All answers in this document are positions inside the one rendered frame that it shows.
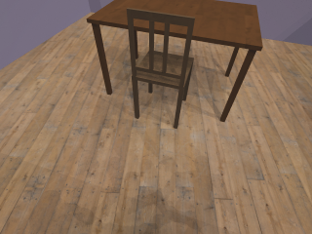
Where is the chair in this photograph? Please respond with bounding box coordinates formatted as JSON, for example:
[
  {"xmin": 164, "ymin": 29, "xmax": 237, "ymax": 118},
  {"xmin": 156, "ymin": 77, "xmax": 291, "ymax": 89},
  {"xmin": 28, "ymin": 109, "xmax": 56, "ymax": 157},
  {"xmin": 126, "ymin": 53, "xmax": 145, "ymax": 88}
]
[{"xmin": 126, "ymin": 8, "xmax": 195, "ymax": 129}]

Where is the table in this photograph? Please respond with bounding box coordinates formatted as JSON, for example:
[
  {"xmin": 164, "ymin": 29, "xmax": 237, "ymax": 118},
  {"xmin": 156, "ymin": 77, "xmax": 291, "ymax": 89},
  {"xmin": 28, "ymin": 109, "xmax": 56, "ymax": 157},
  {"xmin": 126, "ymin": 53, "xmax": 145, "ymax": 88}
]
[{"xmin": 86, "ymin": 0, "xmax": 263, "ymax": 122}]

